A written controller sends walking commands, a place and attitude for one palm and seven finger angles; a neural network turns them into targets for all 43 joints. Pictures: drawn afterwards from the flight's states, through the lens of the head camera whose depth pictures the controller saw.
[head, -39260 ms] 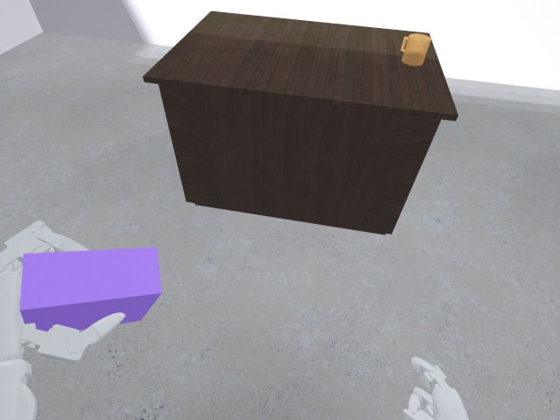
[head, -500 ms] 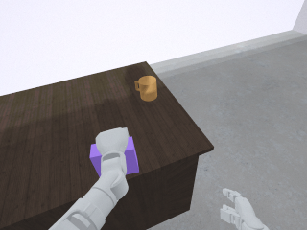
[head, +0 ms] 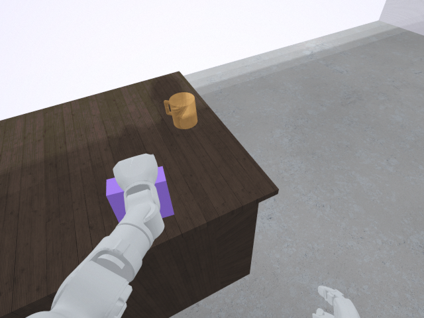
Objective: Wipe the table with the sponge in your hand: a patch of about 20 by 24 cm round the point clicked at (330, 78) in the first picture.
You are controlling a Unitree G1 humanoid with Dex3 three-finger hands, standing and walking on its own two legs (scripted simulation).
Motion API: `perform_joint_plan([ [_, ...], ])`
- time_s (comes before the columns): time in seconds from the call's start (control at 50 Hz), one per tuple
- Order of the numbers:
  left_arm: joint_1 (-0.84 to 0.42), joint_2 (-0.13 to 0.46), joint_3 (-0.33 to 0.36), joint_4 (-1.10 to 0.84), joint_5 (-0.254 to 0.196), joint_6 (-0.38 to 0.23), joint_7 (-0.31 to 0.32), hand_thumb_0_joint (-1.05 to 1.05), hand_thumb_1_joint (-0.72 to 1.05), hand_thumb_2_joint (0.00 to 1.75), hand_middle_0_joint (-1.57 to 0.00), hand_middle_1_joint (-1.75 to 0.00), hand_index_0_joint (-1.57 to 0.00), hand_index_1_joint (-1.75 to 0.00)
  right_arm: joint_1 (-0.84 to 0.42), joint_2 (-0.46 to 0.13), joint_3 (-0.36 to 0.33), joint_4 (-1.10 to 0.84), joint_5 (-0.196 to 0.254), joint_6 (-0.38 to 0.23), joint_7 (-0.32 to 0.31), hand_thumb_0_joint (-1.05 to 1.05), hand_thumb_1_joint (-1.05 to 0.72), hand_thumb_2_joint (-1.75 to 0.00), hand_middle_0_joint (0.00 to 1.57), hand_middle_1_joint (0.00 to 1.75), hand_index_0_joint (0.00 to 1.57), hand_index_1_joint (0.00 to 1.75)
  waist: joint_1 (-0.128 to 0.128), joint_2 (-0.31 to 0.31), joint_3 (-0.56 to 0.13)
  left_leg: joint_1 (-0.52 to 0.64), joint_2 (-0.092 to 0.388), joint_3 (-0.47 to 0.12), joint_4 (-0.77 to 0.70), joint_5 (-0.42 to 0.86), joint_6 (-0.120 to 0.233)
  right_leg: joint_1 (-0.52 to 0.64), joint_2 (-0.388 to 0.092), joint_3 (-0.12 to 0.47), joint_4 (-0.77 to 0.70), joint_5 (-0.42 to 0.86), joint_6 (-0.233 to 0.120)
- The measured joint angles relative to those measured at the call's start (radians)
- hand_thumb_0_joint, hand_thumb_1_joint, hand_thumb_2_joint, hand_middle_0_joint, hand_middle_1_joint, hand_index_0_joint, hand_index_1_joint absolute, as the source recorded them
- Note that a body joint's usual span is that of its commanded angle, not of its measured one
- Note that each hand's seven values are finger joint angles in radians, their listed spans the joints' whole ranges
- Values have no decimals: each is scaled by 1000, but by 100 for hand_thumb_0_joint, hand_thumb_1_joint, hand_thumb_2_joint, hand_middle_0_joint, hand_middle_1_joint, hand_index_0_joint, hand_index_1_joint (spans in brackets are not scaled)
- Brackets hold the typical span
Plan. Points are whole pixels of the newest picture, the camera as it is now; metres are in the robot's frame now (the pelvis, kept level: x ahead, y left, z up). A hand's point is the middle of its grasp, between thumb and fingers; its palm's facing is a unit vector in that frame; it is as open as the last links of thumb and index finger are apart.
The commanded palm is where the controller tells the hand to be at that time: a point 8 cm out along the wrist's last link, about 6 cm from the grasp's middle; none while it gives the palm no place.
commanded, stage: wipe forward along the third lane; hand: left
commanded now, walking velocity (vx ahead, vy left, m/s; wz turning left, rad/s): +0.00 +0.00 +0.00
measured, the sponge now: (144, 203) +0.37 +0.18 -0.01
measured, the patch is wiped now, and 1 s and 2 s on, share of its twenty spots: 0.85 1.00 1.00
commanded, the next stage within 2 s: wipe back along the third lane in 0.96 s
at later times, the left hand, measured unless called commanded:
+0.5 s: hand (139, 168) +0.44 +0.20 +0.03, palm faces -0.10 -0.04 -0.99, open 9.5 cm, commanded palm +0.42 +0.21 +0.07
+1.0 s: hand (130, 158) +0.47 +0.23 +0.03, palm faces -0.10 -0.03 -0.99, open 9.5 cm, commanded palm +0.46 +0.24 +0.07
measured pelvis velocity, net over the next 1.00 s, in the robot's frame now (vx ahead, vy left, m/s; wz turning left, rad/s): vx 0.01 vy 0.03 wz -0.01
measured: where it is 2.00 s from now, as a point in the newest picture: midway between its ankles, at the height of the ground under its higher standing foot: outside the picture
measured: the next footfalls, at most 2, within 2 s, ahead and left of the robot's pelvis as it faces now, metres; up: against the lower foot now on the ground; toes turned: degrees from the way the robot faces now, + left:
none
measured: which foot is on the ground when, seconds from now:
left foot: down 0.00-1.00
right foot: down 0.00-1.00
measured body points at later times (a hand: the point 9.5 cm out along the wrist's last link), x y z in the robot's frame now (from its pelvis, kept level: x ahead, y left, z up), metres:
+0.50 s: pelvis +0.01 +0.00 +0.00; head +0.05 -0.02 +0.45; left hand +0.44 +0.20 +0.09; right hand +0.12 -0.25 -0.14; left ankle +0.01 +0.13 -0.73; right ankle +0.03 -0.04 -0.73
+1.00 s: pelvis +0.01 +0.03 +0.00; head +0.07 +0.02 +0.44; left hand +0.47 +0.23 +0.09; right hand +0.10 -0.24 -0.14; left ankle +0.01 +0.13 -0.73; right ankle +0.03 -0.04 -0.73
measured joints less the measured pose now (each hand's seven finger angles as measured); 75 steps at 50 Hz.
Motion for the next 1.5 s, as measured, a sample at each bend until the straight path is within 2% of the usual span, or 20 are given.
perform_joint_plan([
  [0.18, -95, 42, 47, 112, -1, -42, 6, 1, -53, 112, -79, -140, -84, -135, 13, -2, 2, 3, -2, -22, -8, 1, -91, -90, 20, 30, 20, 30, -29, -1, 8, -41, 3, -1, 13, -2, 3, -38, 4, -2, 6, 4, -1],
  [0.46, -179, 99, 110, 207, 1, -83, 10, 1, -53, 113, -79, -140, -84, -136, 63, -14, -2, 21, -5, -45, 3, 1, -91, -90, 20, 30, 20, 30, -56, -1, 1, -87, 11, 4, 21, -13, 4, -79, 11, 4, -3, 3, 2],
  [0.64, -208, 114, 120, 237, 17, -97, 2, 1, -53, 113, -79, -139, -84, -135, 74, -20, -3, 20, -7, -52, 13, 1, -91, -90, 20, 30, 20, 30, -69, -1, -1, -99, 8, 3, 22, -18, 5, -85, 9, 5, -11, 1, 9],
  [0.8, -242, 136, 147, 274, 26, -114, 19, 1, -53, 113, -79, -140, -84, -136, 73, -15, -1, 17, -14, -64, 18, 1, -91, -90, 20, 30, 20, 30, -80, -8, -5, -123, 6, 9, 30, -19, 7, -107, 6, 11, -10, 4, 20],
  [1.08, -357, 175, 161, 384, 48, -121, 24, 1, -52, 113, -78, -141, -83, -137, 108, -14, -3, 30, -22, -85, 27, 1, -91, -90, 20, 30, 20, 30, -117, -10, -5, -192, -9, 9, 62, -23, 29, -163, -9, 9, 1, 6, 45],
  [1.16, -357, 168, 156, 388, 39, -126, 34, 1, -52, 113, -78, -141, -83, -137, 138, -12, -13, 37, -25, -90, 37, 1, -91, -90, 20, 30, 20, 30, -112, -7, -15, -203, -13, 16, 67, -28, 38, -174, -12, 16, 3, 4, 54],
  [1.28, -306, 121, 113, 349, 27, -122, 81, 0, -51, 113, -76, -143, -81, -139, 171, -2, -25, 56, -26, -83, 57, 1, -91, -90, 20, 30, 20, 30, -88, -1, -38, -185, -19, 22, 66, -40, 50, -154, -18, 23, -2, -6, 65],
  [1.4, -270, 70, 77, 319, -3, -92, 115, -1, -49, 112, -74, -146, -78, -142, 150, 13, -24, 65, -22, -74, 75, 1, -91, -90, 20, 30, 20, 30, -64, -5, -44, -145, -27, 23, 53, -48, 61, -113, -25, 27, -15, -15, 75],
  [1.5, -235, 21, 35, 277, -13, -60, 116, -2, -47, 112, -72, -147, -77, -144, 106, 19, -24, 54, -19, -57, 86, 1, -91, -90, 20, 30, 20, 30, -37, -4, -50, -109, -35, 23, 42, -55, 70, -77, -33, 28, -24, -25, 82],
])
